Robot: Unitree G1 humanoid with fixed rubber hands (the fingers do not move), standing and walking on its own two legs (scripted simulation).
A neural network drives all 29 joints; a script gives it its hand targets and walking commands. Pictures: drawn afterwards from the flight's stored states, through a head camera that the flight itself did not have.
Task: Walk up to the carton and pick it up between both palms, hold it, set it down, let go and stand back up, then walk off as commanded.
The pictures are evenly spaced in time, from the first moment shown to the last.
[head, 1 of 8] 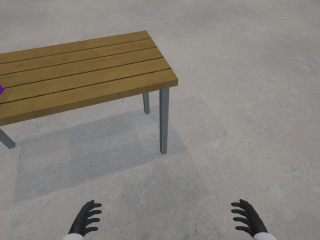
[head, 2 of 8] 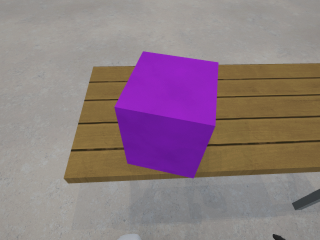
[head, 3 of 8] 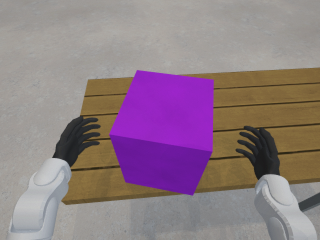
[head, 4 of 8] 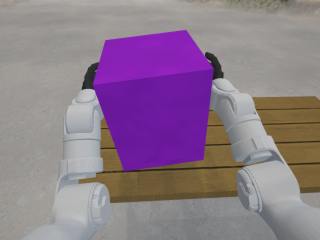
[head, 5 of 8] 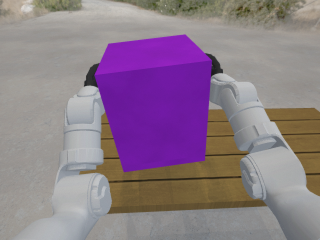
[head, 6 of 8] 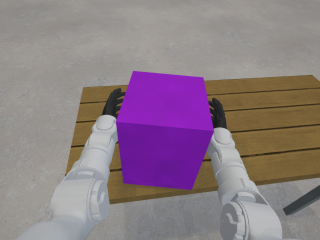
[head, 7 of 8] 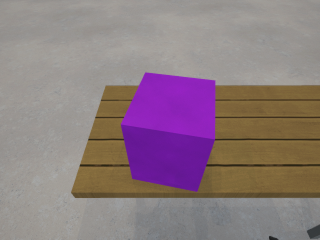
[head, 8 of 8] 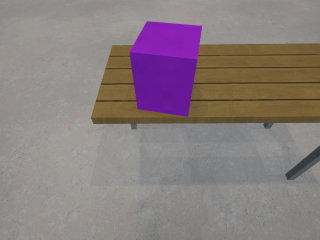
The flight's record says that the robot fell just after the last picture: no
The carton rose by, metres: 0.20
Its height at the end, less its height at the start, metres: +0.00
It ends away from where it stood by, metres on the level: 0.02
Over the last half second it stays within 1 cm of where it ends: yes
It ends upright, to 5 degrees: yes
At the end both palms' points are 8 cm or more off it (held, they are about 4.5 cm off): yes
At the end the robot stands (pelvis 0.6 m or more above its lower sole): yes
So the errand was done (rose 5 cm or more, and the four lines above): yes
